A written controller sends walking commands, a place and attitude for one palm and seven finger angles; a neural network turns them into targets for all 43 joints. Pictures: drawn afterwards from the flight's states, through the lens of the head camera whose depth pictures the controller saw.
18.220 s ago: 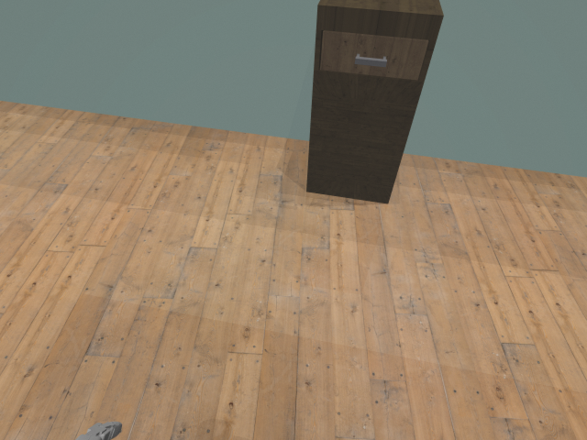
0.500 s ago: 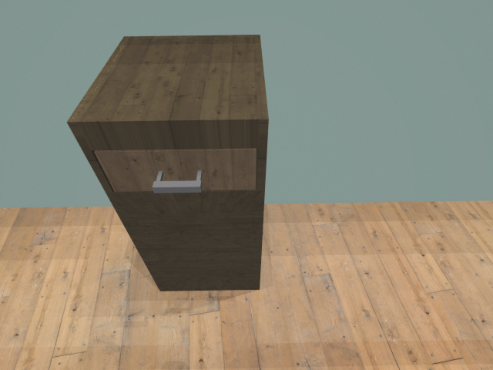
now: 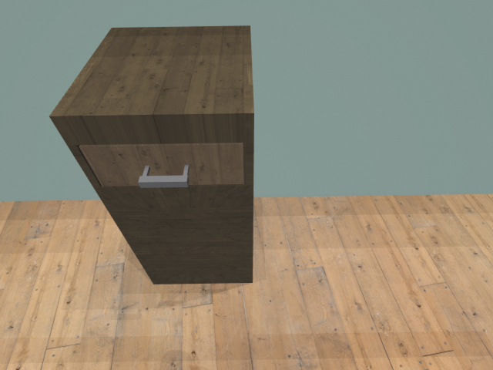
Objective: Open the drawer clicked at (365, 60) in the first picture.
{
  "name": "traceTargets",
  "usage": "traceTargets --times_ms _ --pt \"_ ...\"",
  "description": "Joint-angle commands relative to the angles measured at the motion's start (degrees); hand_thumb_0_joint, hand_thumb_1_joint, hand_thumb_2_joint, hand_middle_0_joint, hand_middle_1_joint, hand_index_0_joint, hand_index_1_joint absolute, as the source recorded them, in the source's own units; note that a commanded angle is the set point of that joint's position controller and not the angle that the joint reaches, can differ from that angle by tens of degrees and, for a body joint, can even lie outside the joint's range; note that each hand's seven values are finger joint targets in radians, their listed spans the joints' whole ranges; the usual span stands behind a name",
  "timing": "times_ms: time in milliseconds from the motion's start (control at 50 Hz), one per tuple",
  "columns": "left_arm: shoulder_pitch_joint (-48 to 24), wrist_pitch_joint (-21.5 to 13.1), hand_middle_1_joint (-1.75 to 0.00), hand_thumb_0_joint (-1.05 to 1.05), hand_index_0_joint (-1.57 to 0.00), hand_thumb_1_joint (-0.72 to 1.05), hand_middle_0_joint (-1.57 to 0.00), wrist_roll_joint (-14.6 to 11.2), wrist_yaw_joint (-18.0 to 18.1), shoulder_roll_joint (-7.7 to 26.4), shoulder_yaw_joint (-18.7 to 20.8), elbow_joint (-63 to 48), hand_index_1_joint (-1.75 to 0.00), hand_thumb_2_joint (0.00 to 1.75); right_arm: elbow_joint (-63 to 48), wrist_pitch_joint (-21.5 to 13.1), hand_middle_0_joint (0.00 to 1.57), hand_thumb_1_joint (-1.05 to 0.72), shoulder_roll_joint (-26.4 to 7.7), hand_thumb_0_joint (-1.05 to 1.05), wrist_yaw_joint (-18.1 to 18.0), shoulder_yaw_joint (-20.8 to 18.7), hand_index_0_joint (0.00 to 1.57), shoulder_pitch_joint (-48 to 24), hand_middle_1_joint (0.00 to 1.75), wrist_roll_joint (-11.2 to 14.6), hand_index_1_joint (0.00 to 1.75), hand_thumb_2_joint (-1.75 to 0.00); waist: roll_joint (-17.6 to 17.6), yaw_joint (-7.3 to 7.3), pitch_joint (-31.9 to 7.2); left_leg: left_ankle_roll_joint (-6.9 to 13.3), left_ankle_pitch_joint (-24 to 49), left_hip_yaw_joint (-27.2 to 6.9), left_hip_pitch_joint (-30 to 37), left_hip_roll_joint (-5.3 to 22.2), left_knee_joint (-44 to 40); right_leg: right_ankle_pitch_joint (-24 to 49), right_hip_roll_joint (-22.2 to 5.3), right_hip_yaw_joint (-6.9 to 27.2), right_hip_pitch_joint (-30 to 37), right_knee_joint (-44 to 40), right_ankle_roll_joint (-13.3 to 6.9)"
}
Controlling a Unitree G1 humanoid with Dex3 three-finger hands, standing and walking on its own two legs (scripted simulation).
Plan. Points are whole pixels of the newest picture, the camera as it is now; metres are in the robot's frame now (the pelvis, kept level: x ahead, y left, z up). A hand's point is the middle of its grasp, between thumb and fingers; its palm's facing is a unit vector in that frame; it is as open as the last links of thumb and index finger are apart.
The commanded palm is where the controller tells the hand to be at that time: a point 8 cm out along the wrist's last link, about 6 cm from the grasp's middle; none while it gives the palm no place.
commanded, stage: raise the hand with hooked fingers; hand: left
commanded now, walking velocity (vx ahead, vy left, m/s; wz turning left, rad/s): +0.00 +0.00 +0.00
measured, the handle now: (165, 175) +0.52 +0.25 -0.05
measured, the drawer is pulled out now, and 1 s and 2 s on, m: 0.00 0.00 0.00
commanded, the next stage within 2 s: move the hooked fingers above the handle in 1.82 s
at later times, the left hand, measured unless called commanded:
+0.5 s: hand (121, 358) +0.14 +0.22 -0.06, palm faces -0.01 -0.08 -1.00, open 15.5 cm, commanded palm +0.15 +0.23 +0.01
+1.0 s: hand (108, 279) +0.24 +0.25 +0.02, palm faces +0.09 -0.08 -0.99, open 14.4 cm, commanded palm +0.22 +0.25 +0.08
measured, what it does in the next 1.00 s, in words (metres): stands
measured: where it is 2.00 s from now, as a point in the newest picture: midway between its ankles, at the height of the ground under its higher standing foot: outside the picture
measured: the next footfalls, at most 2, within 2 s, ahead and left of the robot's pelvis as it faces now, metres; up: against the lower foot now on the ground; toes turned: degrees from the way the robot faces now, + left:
none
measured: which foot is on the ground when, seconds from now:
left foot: down 0.00-1.00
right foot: down 0.00-1.00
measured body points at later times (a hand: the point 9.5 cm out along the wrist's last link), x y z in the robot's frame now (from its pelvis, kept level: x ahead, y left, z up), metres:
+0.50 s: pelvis -0.03 -0.02 -0.04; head +0.01 -0.03 +0.41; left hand +0.14 +0.22 -0.01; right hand +0.23 -0.22 -0.11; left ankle -0.03 +0.13 -0.74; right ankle +0.01 -0.12 -0.74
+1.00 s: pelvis -0.01 +0.01 -0.01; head +0.02 -0.01 +0.44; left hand +0.23 +0.25 +0.07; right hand +0.18 -0.23 -0.12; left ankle -0.03 +0.14 -0.74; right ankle +0.01 -0.12 -0.74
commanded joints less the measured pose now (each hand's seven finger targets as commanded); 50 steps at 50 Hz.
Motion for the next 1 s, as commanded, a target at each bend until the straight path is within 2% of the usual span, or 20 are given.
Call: traceTargets --times_ms 0,20,60,120,160,200,240,260,280,340,400,460,500,560,640,700,760,860,920,980 --pt "-13.2 -1.7 -0.37 0.00 -0.16 -0.50 -0.16 1.3 8.9 4.3 0.8 -43.4 -0.37 0.30 -16.3 -10.9 0.20 -0.90 -7.4 0.00 -3.6 -3.1 0.20 -10.4 0.30 3.2 0.30 -0.90 4.3 -2.80 -5.0 3.3 8.3 -2.9 -4.8 -1.5 -3.0 3.0 0.4 0.0 -3.4 -1.2 -1.2" --pt "-11.9 -2.4 -0.39 0.00 -0.16 -0.50 -0.16 5.9 9.6 7.4 2.1 -45.3 -0.39 0.30 -17.0 -11.8 0.20 -0.90 -9.0 0.00 -3.9 -3.6 0.20 -11.2 0.30 2.7 0.30 -0.90 1.0 -2.57 -7.6 3.6 6.7 -2.8 -5.2 -1.7 -1.8 1.2 1.0 0.5 -5.5 -0.8 -1.4" --pt "-8.4 -2.3 -0.42 0.00 -0.17 -0.50 -0.17 13.2 10.8 7.3 0.4 -46.4 -0.42 0.30 -20.5 -12.9 0.20 -0.90 -10.0 0.00 -3.4 -3.4 0.20 -11.3 0.30 1.1 0.30 -0.90 -2.9 -2.79 -5.3 3.9 4.1 -3.5 -8.5 -3.2 1.0 -3.1 1.8 1.5 -10.6 -0.3 -1.6" --pt "-10.5 -4.1 -0.47 0.00 -0.18 -0.50 -0.18 27.8 14.7 9.4 1.1 -43.1 -0.47 0.30 -23.7 -10.9 0.20 -0.90 -11.4 0.00 -1.6 -4.0 0.20 -10.2 0.30 -2.9 0.30 -0.90 -12.9 -3.54 -5.1 3.7 3.6 -4.1 -14.3 -5.2 6.4 -8.5 2.2 1.6 -17.0 0.7 -1.3" --pt "-2.6 -3.6 -0.50 0.00 -0.18 -0.50 -0.18 36.7 17.3 8.3 3.2 -33.8 -0.50 0.30 -26.4 -7.5 0.20 -0.90 -11.2 0.00 0.5 -5.1 0.20 -11.8 0.30 -4.5 0.30 -0.90 -15.6 -0.86 -4.1 3.0 3.4 -4.4 -18.6 -6.1 8.6 -10.6 1.4 3.4 -17.5 0.1 -1.8" --pt "4.0 -4.0 -0.53 0.00 -0.19 -0.50 -0.19 44.2 19.3 8.0 4.0 -33.6 -0.53 0.30 -28.9 -3.4 0.20 -0.90 -10.8 0.00 2.9 -5.5 0.20 -14.5 0.30 -5.7 0.30 -0.90 -14.0 3.54 -6.8 2.0 4.4 -3.3 -21.7 -6.2 9.2 -4.9 1.1 5.0 -14.4 2.6 -2.9" --pt "6.7 -3.7 -0.55 0.00 -0.19 -0.50 -0.19 49.6 20.8 9.1 6.0 -35.2 -0.55 0.30 -31.0 0.5 0.20 -0.90 -10.1 0.00 5.2 -5.3 0.20 -16.5 0.30 -5.5 0.30 -0.90 -11.5 6.02 -10.3 1.6 6.4 -2.0 -24.0 -6.1 9.7 2.0 1.1 5.0 -12.0 5.7 -3.8" --pt "6.4 -3.7 -0.57 0.00 -0.19 -0.50 -0.19 51.6 21.6 11.8 8.7 -38.4 -0.57 0.30 -32.1 2.0 0.20 -0.90 -9.9 0.00 6.0 -5.4 0.20 -17.5 0.30 -5.4 0.30 -0.90 -8.9 7.28 -14.3 1.4 8.4 -1.8 -23.9 -6.3 10.1 5.3 1.2 6.1 -9.3 7.1 -4.1" --pt "5.0 -3.3 -0.58 0.00 -0.20 -0.50 -0.20 53.4 22.5 12.6 8.7 -42.0 -0.58 0.30 -33.7 3.1 0.20 -0.90 -9.6 0.00 6.5 -5.0 0.20 -18.6 0.30 -5.5 0.30 -0.90 -5.0 7.47 -16.5 1.5 8.5 -1.2 -23.6 -6.4 10.5 6.2 1.0 6.0 -8.8 8.2 -4.0" --pt "-6.4 -1.4 -0.63 0.00 -0.21 -0.50 -0.21 57.4 26.0 15.5 9.8 -49.2 -0.63 0.30 -35.4 5.1 0.20 -0.90 -9.0 0.00 7.1 -5.2 0.20 -19.3 0.30 -5.9 0.30 -0.90 2.5 4.91 -19.8 1.8 8.7 -1.0 -19.2 -6.4 13.0 5.3 1.9 7.4 -12.9 9.0 -4.2" --pt "-19.3 -1.5 -0.68 0.00 -0.21 -0.50 -0.21 59.2 29.1 16.7 9.5 -54.2 -0.68 0.30 -34.9 5.9 0.20 -0.90 -8.3 0.00 6.5 -5.2 0.20 -19.7 0.30 -6.8 0.30 -0.90 3.0 1.13 -20.5 2.4 4.9 -2.3 -16.3 -6.2 16.7 -2.4 1.6 7.9 -20.0 8.6 -3.7" --pt "-28.8 -3.9 -0.72 0.00 -0.22 -0.50 -0.22 56.3 29.8 16.9 8.3 -56.8 -0.72 0.30 -34.0 4.9 0.20 -0.90 -7.9 0.00 4.8 -5.1 0.20 -19.6 0.30 -6.9 0.30 -0.90 1.2 -2.25 -20.6 3.3 1.3 -3.5 -14.9 -6.0 18.9 -6.8 1.4 6.9 -23.1 7.8 -2.8" --pt "-27.7 -3.9 -0.75 0.00 -0.22 -0.50 -0.22 53.8 28.7 15.9 7.2 -54.0 -0.75 0.30 -33.5 4.1 0.20 -0.90 -8.3 0.00 4.1 -5.0 0.20 -19.3 0.30 -6.5 0.30 -0.90 1.2 -2.84 -20.3 3.4 0.4 -3.5 -14.4 -5.7 18.2 -6.5 1.3 5.2 -22.5 7.2 -2.3" --pt "-25.2 -0.2 -0.80 0.00 -0.23 -0.50 -0.23 51.6 25.6 14.9 6.5 -48.6 -0.80 0.30 -32.7 4.3 0.20 -0.90 -8.5 0.00 3.4 -4.5 0.20 -20.1 0.30 -5.9 0.30 -0.90 0.0 -1.82 -20.9 3.3 2.4 -3.3 -15.6 -5.5 15.2 -1.1 1.6 2.2 -16.5 7.0 -1.8" --pt "-19.1 6.6 -0.86 0.00 -0.24 -0.50 -0.24 50.2 18.7 14.2 5.2 -41.7 -0.86 0.30 -32.7 5.9 0.20 -0.90 -8.7 0.00 2.5 -3.3 0.20 -21.2 0.30 -3.9 0.30 -0.90 -6.9 1.49 -16.9 3.0 4.2 -2.4 -17.9 -5.3 9.2 2.9 1.6 1.7 -7.5 4.0 -1.4" --pt "-18.3 7.1 -0.90 0.00 -0.25 -0.50 -0.25 49.7 14.5 16.7 6.9 -43.7 -0.90 0.30 -33.0 6.4 0.20 -0.90 -9.1 0.00 2.4 -2.6 0.20 -21.2 0.30 -3.5 0.30 -0.90 -6.7 3.24 -17.0 2.9 6.4 -2.0 -16.5 -5.1 6.3 5.2 1.2 1.7 -2.8 3.4 -1.5" --pt "-20.6 4.2 -0.94 0.00 -0.26 -0.50 -0.26 50.7 13.7 18.9 9.3 -47.8 -0.94 0.30 -32.9 6.3 0.20 -0.90 -9.1 0.00 2.7 -2.7 0.20 -20.3 0.30 -4.1 0.30 -0.90 -3.3 3.46 -16.3 2.9 8.9 -2.4 -14.1 -4.8 4.8 7.0 1.3 1.0 -1.9 3.1 -2.0" --pt "-27.9 -0.9 -1.02 0.00 -0.27 -0.50 -0.27 51.7 17.2 21.0 12.0 -52.6 -1.02 0.30 -31.9 5.5 0.20 -0.90 -8.8 0.00 3.0 -3.7 0.20 -18.8 0.30 -5.0 0.30 -0.90 0.4 2.48 -16.8 2.8 11.7 -3.0 -10.1 -4.8 4.8 7.8 1.7 0.7 -3.5 2.7 -2.4" --pt "-31.5 -1.3 -1.07 0.00 -0.28 -0.50 -0.28 51.7 19.0 19.4 10.4 -52.4 -1.07 0.30 -30.6 5.1 0.20 -0.90 -9.1 0.00 3.3 -4.6 0.20 -17.8 0.30 -4.8 0.30 -0.90 3.7 1.22 -18.6 2.6 14.3 -2.9 -7.3 -4.6 5.3 9.7 1.8 -0.2 -5.4 3.1 -2.6" --pt "-34.5 0.4 -1.11 0.00 -0.29 -0.50 -0.29 50.9 18.4 18.5 8.6 -51.1 -1.11 0.30 -30.0 5.1 0.20 -0.90 -9.5 0.00 3.5 -5.0 0.20 -17.9 0.30 -4.1 0.30 -0.90 4.1 0.81 -18.6 2.4 15.5 -3.3 -6.4 -4.3 4.4 10.3 2.0 -0.8 -5.0 2.8 -2.5"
